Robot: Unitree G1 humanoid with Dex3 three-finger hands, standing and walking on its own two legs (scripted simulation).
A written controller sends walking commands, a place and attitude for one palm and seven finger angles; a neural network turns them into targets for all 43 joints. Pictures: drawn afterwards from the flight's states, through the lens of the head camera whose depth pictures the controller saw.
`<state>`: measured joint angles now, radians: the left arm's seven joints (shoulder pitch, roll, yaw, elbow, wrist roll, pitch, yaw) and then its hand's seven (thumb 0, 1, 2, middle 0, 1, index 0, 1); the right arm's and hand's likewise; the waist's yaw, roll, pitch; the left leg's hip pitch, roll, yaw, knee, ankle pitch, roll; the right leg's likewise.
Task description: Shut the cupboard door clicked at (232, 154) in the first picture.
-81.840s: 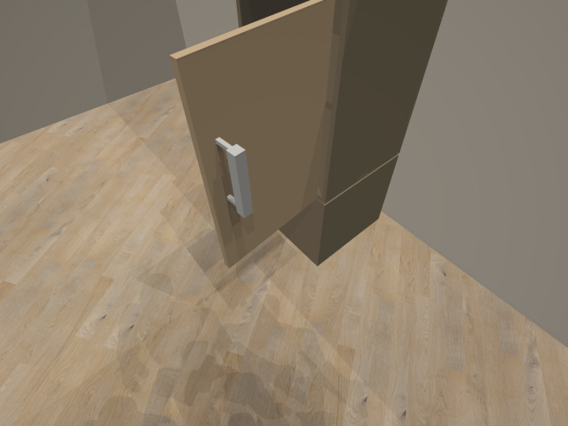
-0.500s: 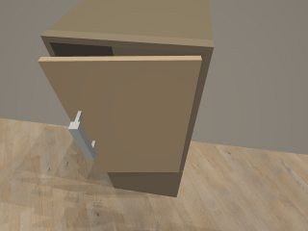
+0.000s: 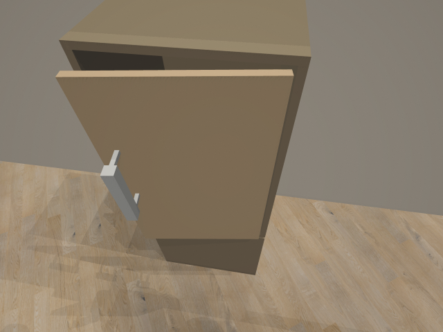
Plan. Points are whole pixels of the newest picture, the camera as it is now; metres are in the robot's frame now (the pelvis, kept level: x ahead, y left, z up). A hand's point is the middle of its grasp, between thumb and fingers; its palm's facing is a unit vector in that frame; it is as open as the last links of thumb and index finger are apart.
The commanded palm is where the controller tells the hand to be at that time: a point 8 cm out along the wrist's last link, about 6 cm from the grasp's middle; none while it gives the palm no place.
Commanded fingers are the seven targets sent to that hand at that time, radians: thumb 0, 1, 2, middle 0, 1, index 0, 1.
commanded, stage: come to a stop and stand still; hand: left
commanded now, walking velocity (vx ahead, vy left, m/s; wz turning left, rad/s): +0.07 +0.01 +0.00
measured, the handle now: (125, 187) +0.39 +0.25 -0.01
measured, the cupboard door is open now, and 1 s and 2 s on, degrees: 8 8 8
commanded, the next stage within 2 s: look again from close up in 0.96 s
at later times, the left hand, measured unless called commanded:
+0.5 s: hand out of the picture -0.03 +0.19 -0.18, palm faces +0.01 -0.98 -0.18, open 7.3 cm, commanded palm none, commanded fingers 0.00 0.90 0.90 -0.20 -0.30 -0.20 -0.30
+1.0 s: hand out of the picture -0.04 +0.23 -0.18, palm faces +0.04 -0.99 -0.14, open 7.3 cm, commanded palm none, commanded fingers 0.00 0.90 0.90 -0.20 -0.30 -0.20 -0.30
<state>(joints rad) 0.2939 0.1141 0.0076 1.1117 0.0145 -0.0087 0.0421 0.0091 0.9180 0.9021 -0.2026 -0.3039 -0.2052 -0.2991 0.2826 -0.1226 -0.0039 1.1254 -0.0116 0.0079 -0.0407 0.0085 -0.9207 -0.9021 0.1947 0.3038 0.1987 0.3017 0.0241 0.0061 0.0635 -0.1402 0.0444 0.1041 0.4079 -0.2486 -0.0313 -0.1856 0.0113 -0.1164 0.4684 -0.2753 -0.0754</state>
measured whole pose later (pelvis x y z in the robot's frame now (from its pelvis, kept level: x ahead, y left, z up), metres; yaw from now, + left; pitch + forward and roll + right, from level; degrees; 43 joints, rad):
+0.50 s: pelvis -0.02 +0.04 +0.00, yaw +0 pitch -2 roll +0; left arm 0.31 0.12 -0.03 1.12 0.01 -0.02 0.04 0.00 0.92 0.90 -0.20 -0.30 -0.20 -0.30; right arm 0.31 -0.13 0.01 1.09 -0.01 -0.01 -0.02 0.00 -0.91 -0.90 0.19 0.30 0.20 0.30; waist -0.02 0.02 0.05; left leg -0.19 0.03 0.11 0.51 -0.28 0.02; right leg -0.20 -0.01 -0.11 0.49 -0.26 -0.03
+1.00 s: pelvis -0.02 +0.08 +0.00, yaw +1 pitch -1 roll +0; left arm 0.32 0.11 -0.02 1.12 0.01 -0.01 0.03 0.00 0.91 0.90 -0.20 -0.30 -0.20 -0.30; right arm 0.31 -0.14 0.02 1.10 -0.01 -0.02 -0.02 0.00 -0.91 -0.90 0.20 0.30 0.20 0.30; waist 0.01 0.00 0.04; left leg -0.17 -0.05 0.12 0.42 -0.24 0.09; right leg -0.20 -0.08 -0.09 0.45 -0.23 0.03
